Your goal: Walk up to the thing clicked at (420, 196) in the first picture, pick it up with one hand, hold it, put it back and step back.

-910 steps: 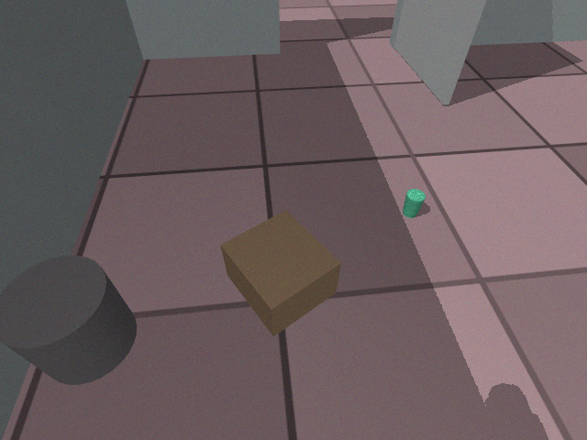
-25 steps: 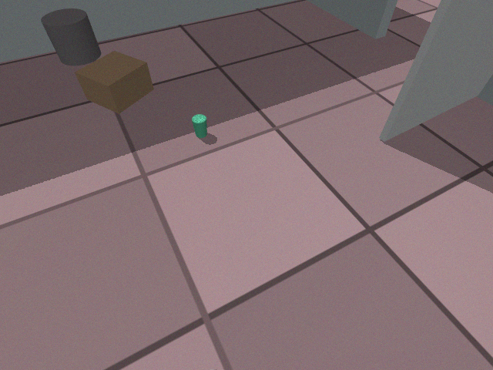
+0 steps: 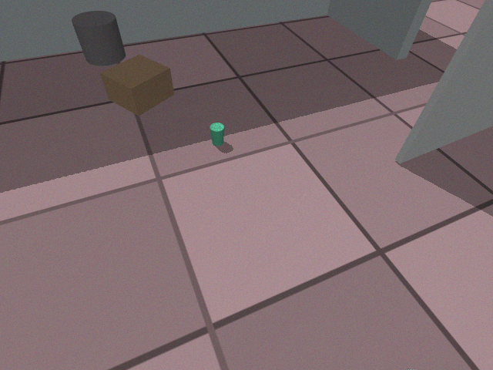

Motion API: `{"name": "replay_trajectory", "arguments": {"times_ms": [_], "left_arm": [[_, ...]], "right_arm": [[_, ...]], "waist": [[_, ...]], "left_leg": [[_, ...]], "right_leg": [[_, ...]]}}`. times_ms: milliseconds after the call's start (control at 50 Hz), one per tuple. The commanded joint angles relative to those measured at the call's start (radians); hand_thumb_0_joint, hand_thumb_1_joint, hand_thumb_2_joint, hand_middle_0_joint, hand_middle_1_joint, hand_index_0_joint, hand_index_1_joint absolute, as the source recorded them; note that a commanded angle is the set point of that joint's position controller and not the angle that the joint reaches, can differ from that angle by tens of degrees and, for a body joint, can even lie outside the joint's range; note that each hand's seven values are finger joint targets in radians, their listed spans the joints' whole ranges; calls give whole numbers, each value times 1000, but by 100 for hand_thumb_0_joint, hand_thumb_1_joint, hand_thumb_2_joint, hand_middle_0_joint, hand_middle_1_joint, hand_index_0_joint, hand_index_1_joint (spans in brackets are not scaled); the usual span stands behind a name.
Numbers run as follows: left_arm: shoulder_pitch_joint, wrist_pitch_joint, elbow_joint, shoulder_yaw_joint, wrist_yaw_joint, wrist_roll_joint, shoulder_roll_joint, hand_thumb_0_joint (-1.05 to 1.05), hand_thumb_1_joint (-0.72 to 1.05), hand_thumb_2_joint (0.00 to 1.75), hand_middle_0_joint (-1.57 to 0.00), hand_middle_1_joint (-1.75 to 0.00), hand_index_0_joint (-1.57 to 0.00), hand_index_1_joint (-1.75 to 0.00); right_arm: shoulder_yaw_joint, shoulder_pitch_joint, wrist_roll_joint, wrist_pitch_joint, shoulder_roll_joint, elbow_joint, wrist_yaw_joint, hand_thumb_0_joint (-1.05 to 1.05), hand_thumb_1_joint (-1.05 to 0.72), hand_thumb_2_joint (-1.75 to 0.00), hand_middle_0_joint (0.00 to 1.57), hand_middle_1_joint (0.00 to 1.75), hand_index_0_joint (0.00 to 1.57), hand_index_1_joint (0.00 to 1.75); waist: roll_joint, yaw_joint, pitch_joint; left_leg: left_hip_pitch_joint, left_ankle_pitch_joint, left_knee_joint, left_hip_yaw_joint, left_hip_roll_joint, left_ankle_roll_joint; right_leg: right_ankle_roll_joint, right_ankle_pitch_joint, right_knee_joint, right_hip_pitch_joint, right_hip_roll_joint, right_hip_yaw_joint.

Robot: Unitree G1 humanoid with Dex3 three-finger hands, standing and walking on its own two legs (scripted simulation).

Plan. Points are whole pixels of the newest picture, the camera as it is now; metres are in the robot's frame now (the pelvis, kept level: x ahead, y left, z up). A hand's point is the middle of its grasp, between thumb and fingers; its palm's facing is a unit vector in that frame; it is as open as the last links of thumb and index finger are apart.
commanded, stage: walk up
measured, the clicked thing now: (217, 134) +1.49 +0.17 -0.71
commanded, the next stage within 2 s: stand in 0.28 s
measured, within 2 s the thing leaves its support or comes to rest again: neither
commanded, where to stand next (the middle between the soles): +0.07 -0.03 m, yaw -3 degrees
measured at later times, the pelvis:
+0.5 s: pelvis +0.00 -0.02 +0.02, yaw +0 degrees
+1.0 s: pelvis +0.00 -0.04 +0.02, yaw -1 degrees
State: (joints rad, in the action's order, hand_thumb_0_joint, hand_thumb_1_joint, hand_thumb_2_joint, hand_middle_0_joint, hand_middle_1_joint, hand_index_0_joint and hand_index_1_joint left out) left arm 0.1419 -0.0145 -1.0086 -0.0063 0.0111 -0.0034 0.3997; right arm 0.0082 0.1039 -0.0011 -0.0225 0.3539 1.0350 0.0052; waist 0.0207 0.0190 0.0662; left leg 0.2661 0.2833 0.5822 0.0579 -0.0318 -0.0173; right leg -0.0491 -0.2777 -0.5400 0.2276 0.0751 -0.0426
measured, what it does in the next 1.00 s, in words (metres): stands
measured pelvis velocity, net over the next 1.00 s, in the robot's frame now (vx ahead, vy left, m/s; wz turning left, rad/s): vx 0.00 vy -0.04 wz -0.02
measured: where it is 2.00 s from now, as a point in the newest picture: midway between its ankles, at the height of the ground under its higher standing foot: outside the picture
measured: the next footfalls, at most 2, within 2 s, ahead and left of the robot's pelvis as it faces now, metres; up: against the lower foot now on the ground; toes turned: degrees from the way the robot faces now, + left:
none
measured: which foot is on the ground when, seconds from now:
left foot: down 0.00-1.00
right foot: down 0.00-1.00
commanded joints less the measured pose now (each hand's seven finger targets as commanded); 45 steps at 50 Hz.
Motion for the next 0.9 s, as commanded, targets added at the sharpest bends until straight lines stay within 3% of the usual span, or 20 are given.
{"name": "replay_trajectory", "arguments": {"times_ms": [0,100,160,240,280,320,440,540,600,740,820,880], "left_arm": [[-30,-27,23,45,-16,0,205,0,90,90,-20,-30,-20,-30],[-68,-25,-9,43,-16,2,199,0,90,90,-20,-30,-20,-30],[-73,-28,-32,45,-15,2,196,0,90,90,-20,-30,-20,-30],[-92,-25,-53,46,-15,6,193,0,90,90,-20,-30,-20,-30],[-100,-22,-55,39,-16,6,181,0,90,90,-20,-30,-20,-30],[-104,-22,-60,43,-17,6,186,0,90,90,-20,-30,-20,-30],[-104,-27,-68,46,-18,3,183,0,90,90,-20,-30,-20,-30],[-94,-21,-81,47,-18,5,177,0,90,90,-20,-30,-20,-30],[-98,-18,-79,49,-17,6,175,0,90,90,-20,-30,-20,-30],[-99,-16,-77,50,-16,7,170,0,90,90,-20,-30,-20,-30],[-94,-16,-73,52,-17,7,176,0,90,90,-20,-30,-20,-30],[-97,-14,-70,53,-16,8,174,0,90,90,-20,-30,-20,-30]], "right_arm": [[45,-58,1,-22,237,-40,-17,0,-90,-90,20,30,20,30],[44,-78,2,-18,236,-5,-14,0,-90,-90,20,30,20,30],[39,-85,0,-17,226,11,-12,0,-90,-90,20,30,20,30],[40,-100,2,-11,225,28,-11,0,-90,-90,20,30,20,30],[39,-112,0,-7,201,29,-9,0,-90,-90,20,30,20,30],[42,-106,1,-5,205,37,-8,0,-90,-90,20,30,20,30],[47,-112,4,-3,213,50,-8,0,-90,-90,20,30,20,30],[42,-126,4,-2,194,57,-9,0,-90,-90,20,30,20,30],[42,-103,5,-4,196,65,-10,0,-90,-90,20,30,20,30],[40,-88,6,0,196,72,-9,0,-90,-90,20,30,20,30],[39,-86,8,-2,188,69,-9,0,-90,-90,20,30,20,30],[38,-78,10,-1,187,69,-9,0,-90,-90,20,30,20,30]], "waist": [[-70,-3,-128],[-67,-9,-121],[-43,-6,-129],[-37,-10,-96],[-10,-16,-70],[-12,-20,-80],[-33,-16,-137],[-26,-5,-120],[-33,-12,-130],[-26,-13,-91],[-21,-9,-98],[-20,-11,-89]], "left_leg": [[-18,-226,-170,131,121,-33],[-45,-214,-210,120,118,-24],[-75,-266,-207,107,116,-20],[-71,-219,-235,108,113,-15],[-105,-259,-251,103,125,1],[-109,-224,-259,98,122,3],[-143,-288,-270,79,131,6],[-144,-275,-293,80,137,8],[-154,-280,-293,70,138,11],[-119,-202,-308,67,133,15],[-137,-236,-307,67,138,18],[-128,-205,-311,64,136,18]], "right_leg": [[75,150,104,-109,66,50],[67,136,153,-121,69,42],[65,160,175,-137,77,49],[62,107,208,-125,75,48],[65,122,237,-91,71,72],[63,118,246,-105,72,76],[64,190,251,-153,77,85],[63,161,254,-144,70,79],[65,178,254,-149,70,85],[62,117,278,-135,68,95],[65,137,274,-127,66,95],[66,107,279,-119,64,98]]}}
